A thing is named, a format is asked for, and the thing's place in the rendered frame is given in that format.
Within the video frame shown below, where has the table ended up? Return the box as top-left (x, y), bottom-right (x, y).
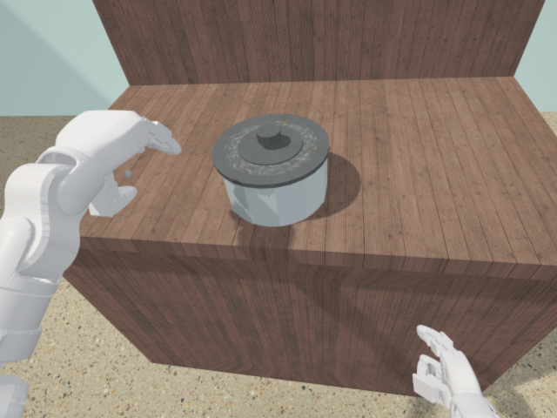
top-left (63, 0), bottom-right (557, 398)

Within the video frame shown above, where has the lid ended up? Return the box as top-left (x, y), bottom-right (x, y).
top-left (211, 113), bottom-right (330, 189)

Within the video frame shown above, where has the left robot forearm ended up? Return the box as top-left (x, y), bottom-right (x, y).
top-left (0, 145), bottom-right (104, 370)

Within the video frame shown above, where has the right robot forearm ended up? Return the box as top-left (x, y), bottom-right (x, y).
top-left (450, 393), bottom-right (500, 418)

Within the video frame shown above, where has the robot left upper arm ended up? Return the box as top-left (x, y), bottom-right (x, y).
top-left (0, 374), bottom-right (29, 418)

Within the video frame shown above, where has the knob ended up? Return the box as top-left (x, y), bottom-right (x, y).
top-left (256, 124), bottom-right (281, 145)

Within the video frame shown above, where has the pot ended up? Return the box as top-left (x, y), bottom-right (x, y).
top-left (224, 159), bottom-right (327, 226)

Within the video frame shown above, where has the robot right hand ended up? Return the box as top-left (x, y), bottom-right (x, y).
top-left (413, 325), bottom-right (482, 410)

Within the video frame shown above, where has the robot left hand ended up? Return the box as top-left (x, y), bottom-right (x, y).
top-left (55, 110), bottom-right (182, 218)

